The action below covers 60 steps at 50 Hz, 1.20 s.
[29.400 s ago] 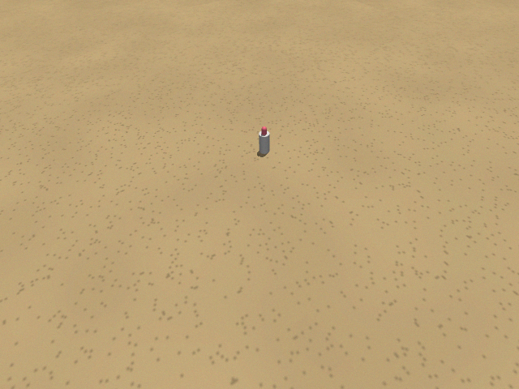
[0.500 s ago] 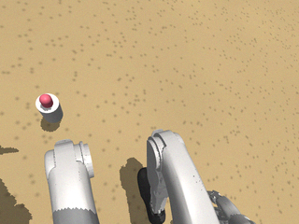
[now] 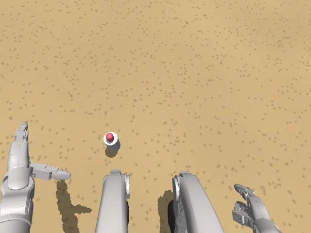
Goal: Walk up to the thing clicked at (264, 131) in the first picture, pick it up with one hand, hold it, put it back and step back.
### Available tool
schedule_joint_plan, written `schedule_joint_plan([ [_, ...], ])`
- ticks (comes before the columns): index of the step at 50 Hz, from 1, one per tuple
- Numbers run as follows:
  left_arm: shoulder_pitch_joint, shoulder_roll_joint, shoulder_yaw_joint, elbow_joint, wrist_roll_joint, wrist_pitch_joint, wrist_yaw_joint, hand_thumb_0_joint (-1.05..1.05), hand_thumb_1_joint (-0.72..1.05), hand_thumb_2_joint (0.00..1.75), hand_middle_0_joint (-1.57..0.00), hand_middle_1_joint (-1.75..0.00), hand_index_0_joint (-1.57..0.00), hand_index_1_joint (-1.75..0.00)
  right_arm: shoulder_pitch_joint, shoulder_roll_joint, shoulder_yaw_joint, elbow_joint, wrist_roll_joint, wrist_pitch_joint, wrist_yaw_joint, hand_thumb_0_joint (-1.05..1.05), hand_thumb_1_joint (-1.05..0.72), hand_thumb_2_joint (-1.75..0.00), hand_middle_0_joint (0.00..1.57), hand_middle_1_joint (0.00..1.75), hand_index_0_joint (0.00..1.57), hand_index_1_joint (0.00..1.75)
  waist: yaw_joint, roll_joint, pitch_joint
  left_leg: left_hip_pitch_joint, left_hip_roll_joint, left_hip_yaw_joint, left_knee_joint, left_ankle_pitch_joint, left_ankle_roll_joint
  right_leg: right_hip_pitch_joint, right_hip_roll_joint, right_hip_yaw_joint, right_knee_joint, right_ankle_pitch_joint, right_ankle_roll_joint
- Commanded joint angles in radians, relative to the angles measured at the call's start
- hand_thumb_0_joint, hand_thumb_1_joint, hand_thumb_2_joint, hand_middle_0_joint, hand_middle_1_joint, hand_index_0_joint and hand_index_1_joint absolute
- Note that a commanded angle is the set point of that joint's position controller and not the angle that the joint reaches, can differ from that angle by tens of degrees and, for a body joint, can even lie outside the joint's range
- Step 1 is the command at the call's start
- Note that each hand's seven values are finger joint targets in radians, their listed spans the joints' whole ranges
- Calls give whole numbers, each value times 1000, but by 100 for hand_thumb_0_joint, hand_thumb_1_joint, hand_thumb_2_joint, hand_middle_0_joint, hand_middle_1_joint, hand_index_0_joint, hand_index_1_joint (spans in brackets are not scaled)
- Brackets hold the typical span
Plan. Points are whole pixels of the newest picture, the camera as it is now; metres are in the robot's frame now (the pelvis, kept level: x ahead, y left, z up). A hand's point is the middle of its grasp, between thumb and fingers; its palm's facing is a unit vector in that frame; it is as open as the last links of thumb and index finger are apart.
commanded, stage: home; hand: left
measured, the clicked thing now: (111, 140) +0.46 +0.19 -0.45
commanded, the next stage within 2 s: none
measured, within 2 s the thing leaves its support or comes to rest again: neither
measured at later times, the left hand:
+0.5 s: hand (32, 180) +0.25 +0.23 +0.09, palm faces +0.18 -0.92 -0.34, open 17.4 cm
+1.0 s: hand (31, 200) +0.22 +0.20 +0.13, palm faces +0.19 -0.94 -0.28, open 17.4 cm
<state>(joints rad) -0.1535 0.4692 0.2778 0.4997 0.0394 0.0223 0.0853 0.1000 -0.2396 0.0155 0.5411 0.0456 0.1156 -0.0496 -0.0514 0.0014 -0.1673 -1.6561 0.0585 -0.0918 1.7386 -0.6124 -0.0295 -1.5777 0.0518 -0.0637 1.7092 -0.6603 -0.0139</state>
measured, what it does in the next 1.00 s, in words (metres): rises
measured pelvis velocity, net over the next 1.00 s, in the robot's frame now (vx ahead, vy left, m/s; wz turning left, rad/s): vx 0.06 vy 0.01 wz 0.08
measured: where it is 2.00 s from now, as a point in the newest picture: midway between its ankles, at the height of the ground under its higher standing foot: outside the picture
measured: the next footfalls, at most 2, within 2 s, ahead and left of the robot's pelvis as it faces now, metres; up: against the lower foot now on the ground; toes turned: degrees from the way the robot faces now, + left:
none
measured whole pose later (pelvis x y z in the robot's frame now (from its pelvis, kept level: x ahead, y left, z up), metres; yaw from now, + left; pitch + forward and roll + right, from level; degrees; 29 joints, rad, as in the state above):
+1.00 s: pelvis +0.06 +0.01 +0.18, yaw +5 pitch +7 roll -2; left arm 0.47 0.21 -0.02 -0.01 -0.02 0.26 0.15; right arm 0.28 -0.22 0.03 0.48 0.02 -0.10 -0.18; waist -0.02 0.03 -0.12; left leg -0.65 0.03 -0.05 0.96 -0.45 -0.02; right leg -0.56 0.02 -0.04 0.92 -0.49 0.00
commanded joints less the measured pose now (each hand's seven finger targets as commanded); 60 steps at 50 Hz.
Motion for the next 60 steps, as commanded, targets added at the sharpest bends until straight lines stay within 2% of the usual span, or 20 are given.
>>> schedule_joint_plan([
  [1, -68, 163, 31, -141, -9, -14, 39, 0, -56, 5, -5, -5, -5, -5, 121, -148, -64, -67, -7, -61, -39, 0, -90, -90, 20, 30, 20, 30, -16, 115, -443, 524, -19, 54, -297, 221, 67, 383, -5, 56, -379, 273, -6],
  [4, -20, 95, -21, -141, -18, 12, 47, 0, -55, 5, -5, -5, -5, -5, 138, -144, -65, -63, -9, -85, -44, 0, -90, -90, 20, 30, 20, 30, -22, 110, -419, 626, -21, 57, -379, 267, 62, 486, -13, 58, -464, 323, -3],
  [8, 112, 69, -37, -182, -25, 54, 71, 0, -57, 4, -5, -5, -5, -5, 144, -138, -63, -90, -2, -107, -56, 0, -90, -90, 20, 30, 20, 30, 7, 77, -387, 749, -30, 61, -507, 313, 54, 637, -22, 47, -572, 366, -2],
  [10, 120, 46, -60, -247, -30, 73, 80, 0, -56, 5, -5, -5, -5, -5, 146, -133, -60, -102, 0, -119, -64, 0, -90, -90, 20, 30, 20, 30, 4, 86, -380, 814, -35, 67, -554, 341, 52, 704, -26, 48, -619, 404, -1],
  [14, 230, 9, -79, -300, -36, 112, 102, 0, -55, 6, -5, -5, -5, -5, 135, -119, -51, -121, 1, -137, -89, 0, -90, -90, 20, 30, 20, 30, 12, 97, -270, 904, -39, 64, -675, 346, 43, 786, -23, 26, -704, 390, -5],
  [15, 253, -19, -107, -298, -35, 121, 103, 0, -58, 4, -5, -5, -5, -5, 138, -113, -46, -121, -1, -142, -95, 0, -90, -90, 20, 30, 20, 30, 0, 81, -248, 913, -40, 66, -694, 345, 45, 810, -24, 27, -728, 397, -3],
  [17, 289, -32, -126, -378, -39, 137, 108, 0, -56, 5, -5, -5, -5, -5, 143, -108, -45, -138, -1, -150, -106, 0, -90, -90, 20, 30, 20, 30, 11, 104, -231, 971, -43, 76, -739, 364, 44, 860, -28, 30, -772, 418, -3],
  [21, 422, -115, -204, -483, -50, 173, 111, 0, -56, 5, -5, -5, -5, -5, 144, -99, -43, -168, -4, -168, -123, 0, -90, -90, 20, 30, 20, 30, 4, 104, -155, 1051, -41, 72, -832, 355, 36, 912, -22, 12, -839, 399, -4],
  [25, 537, -134, -232, -619, -53, 197, 108, 0, -55, 6, -5, -5, -5, -5, 134, -89, -39, -206, -5, -188, -136, 0, -90, -90, 20, 30, 20, 30, 15, 58, -119, 1083, -42, 67, -875, 357, 39, 962, -18, 3, -885, 399, -1],
  [26, 553, -146, -245, -635, -56, 202, 106, 0, -56, 5, -5, -5, -5, -5, 126, -90, -37, -216, -6, -192, -137, 0, -90, -90, 20, 30, 20, 30, 12, 39, -78, 1076, -42, 67, -889, 339, 40, 954, -16, -3, -898, 380, 1],
  [30, 597, -147, -236, -672, -53, 203, 93, 0, -55, 5, -5, -5, -5, -5, 118, -88, -39, -233, -13, -211, -141, 0, -90, -90, 20, 30, 20, 30, 15, -9, -4, 1068, -45, 70, -922, 297, 44, 958, -14, -3, -940, 334, 7],
  [33, 603, -134, -221, -728, -51, 197, 85, 0, -55, 6, -5, -5, -5, -5, 123, -91, -39, -243, -19, -225, -145, 0, -90, -90, 20, 30, 20, 30, 16, 12, -39, 1106, -43, 74, -920, 351, 41, 985, -17, 7, -933, 379, 7],
  [36, 627, -179, -245, -668, -48, 194, 73, 0, -54, 6, -5, -5, -5, -5, 132, -87, -36, -234, -27, -240, -143, 0, -90, -90, 20, 30, 20, 30, 2, -9, -9, 1106, -44, 77, -911, 366, 41, 989, -19, 13, -932, 398, 10],
  [37, 591, -157, -231, -695, -44, 188, 73, 0, -57, 4, -5, -5, -5, -5, 135, -91, -40, -229, -30, -243, -144, 0, -90, -90, 20, 30, 20, 30, 7, 18, -31, 1115, -44, 76, -908, 390, 39, 994, -21, 14, -924, 421, 7],
  [40, 558, -165, -246, -724, -43, 181, 70, 0, -53, 7, -5, -6, -5, -5, 135, -92, -39, -225, -34, -253, -141, 0, -90, -90, 20, 30, 20, 30, 11, 42, -49, 1134, -48, 78, -913, 381, 36, 1006, -24, 18, -929, 409, 7],
  [46, 586, -159, -238, -716, -45, 189, 71, 0, -54, 6, -5, -5, -5, -5, 120, -88, -32, -221, -35, -270, -143, 0, -90, -90, 20, 30, 20, 30, 25, 53, -63, 1147, -52, 81, -911, 399, 35, 1028, -26, 21, -942, 429, 9],
  [50, 595, -161, -232, -681, -47, 191, 66, 0, -55, 6, -5, -5, -5, -5, 111, -87, -29, -221, -33, -270, -139, 0, -90, -90, 20, 30, 20, 30, 25, 19, -10, 1109, -55, 86, -913, 346, 43, 1012, -32, 29, -965, 391, 16],
  [54, 620, -162, -228, -672, -46, 187, 62, 0, -53, 6, -5, -6, -5, -6, 116, -90, -35, -223, -33, -270, -139, 0, -90, -90, 20, 30, 20, 30, 28, 15, -32, 1111, -54, 87, -908, 377, 43, 1030, -30, 27, -958, 424, 14],
  [58, 579, -164, -236, -687, -47, 182, 59, 0, -54, 6, -5, -5, -5, -5, 111, -90, -35, -224, -33, -278, -137, 0, -90, -90, 20, 30, 20, 30, 20, 29, -16, 1109, -54, 87, -923, 316, 44, 1003, -29, 28, -967, 361, 13],
  [60, 585, -151, -222, -683, -45, 180, 61, 0, -53, 7, -5, -6, -5, -6, 114, -89, -36, -221, -33, -280, -141, 0, -90, -90, 20, 30, 20, 30, 21, 16, -19, 1113, -53, 89, -920, 311, 46, 1002, -29, 29, -974, 355, 15],
])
